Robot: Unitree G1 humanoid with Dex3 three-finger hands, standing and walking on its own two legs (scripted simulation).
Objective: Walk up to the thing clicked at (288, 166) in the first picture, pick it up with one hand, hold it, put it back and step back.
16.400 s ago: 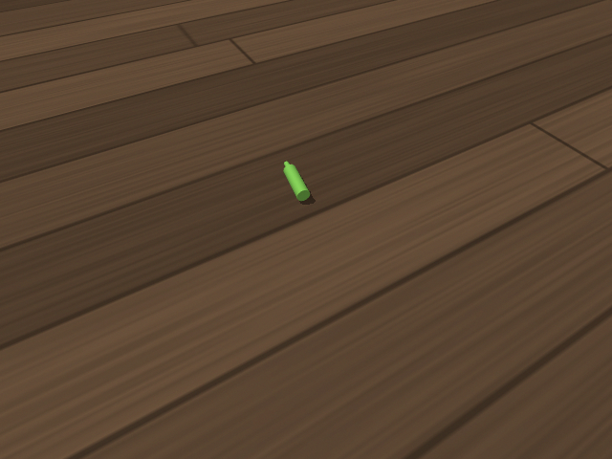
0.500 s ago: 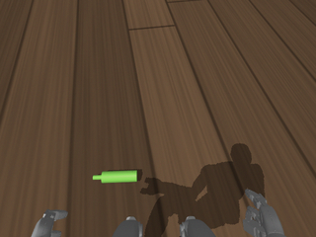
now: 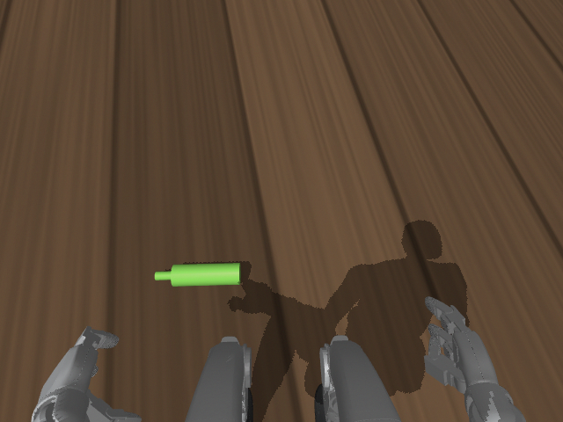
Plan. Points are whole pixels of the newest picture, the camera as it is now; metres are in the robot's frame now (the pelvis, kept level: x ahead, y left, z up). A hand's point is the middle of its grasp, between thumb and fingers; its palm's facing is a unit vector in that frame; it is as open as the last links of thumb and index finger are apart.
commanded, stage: rise first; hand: left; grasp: from above
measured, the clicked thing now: (198, 274) +0.47 +0.23 -0.59
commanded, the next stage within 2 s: none
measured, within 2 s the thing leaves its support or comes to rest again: neither
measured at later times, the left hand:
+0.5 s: hand (154, 310) +0.32 +0.27 -0.33, palm faces -0.47 -0.25 -0.84, open 13.9 cm
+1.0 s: hand (168, 288) +0.39 +0.27 -0.41, palm faces -0.47 -0.02 -0.88, open 14.2 cm
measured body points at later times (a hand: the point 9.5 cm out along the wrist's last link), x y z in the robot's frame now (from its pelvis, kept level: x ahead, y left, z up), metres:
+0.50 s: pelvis -0.06 -0.01 -0.19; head +0.15 +0.00 +0.21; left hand +0.34 +0.28 -0.28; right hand +0.05 -0.29 -0.32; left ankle +0.03 +0.11 -0.59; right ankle +0.03 -0.13 -0.59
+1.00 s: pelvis -0.06 +0.00 -0.26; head +0.17 +0.04 +0.13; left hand +0.41 +0.27 -0.36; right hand -0.02 -0.28 -0.37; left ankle +0.03 +0.11 -0.59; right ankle +0.03 -0.13 -0.59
